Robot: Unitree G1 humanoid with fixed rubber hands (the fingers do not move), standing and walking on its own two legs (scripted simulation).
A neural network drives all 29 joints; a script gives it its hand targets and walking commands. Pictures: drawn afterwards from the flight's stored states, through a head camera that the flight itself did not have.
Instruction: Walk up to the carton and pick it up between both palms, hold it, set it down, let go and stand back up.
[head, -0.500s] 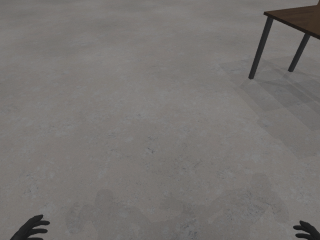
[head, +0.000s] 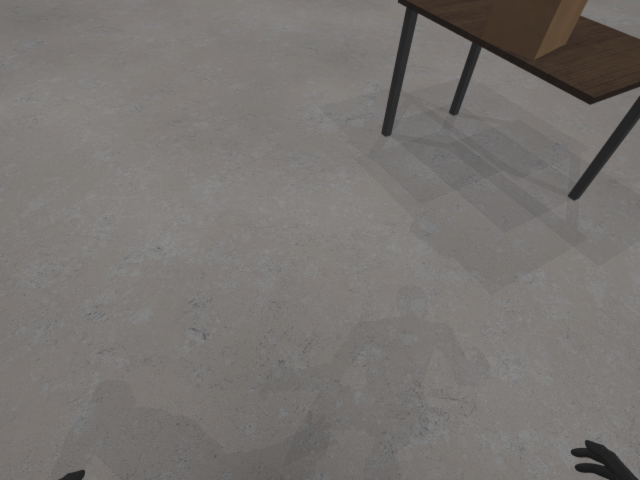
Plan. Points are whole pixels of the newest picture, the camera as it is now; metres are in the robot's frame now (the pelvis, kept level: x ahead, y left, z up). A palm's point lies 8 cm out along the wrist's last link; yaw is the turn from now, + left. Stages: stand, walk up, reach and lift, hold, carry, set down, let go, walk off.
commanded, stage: walk up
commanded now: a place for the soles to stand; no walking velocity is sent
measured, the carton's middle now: (536, 12) +1.60 -0.70 +0.02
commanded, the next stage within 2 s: none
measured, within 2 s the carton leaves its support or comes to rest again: neither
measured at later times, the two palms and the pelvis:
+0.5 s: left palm (245, 234) +0.54 +0.16 -0.06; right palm out of the picture +0.14 -0.36 -0.13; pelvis +0.23 -0.04 -0.02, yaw -20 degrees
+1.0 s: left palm (236, 185) +0.70 +0.21 -0.09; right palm (564, 296) +0.44 -0.40 -0.06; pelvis +0.47 -0.04 -0.01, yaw -31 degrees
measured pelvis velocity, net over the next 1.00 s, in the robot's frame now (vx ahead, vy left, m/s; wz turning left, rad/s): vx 0.47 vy -0.04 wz -0.54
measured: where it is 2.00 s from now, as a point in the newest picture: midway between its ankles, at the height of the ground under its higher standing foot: (358, 308)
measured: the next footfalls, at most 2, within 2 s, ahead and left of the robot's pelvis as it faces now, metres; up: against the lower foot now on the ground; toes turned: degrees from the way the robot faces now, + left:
right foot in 0.42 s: +0.35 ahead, -0.18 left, +0.00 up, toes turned -25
left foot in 0.90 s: +0.64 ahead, +0.01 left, +0.00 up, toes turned -25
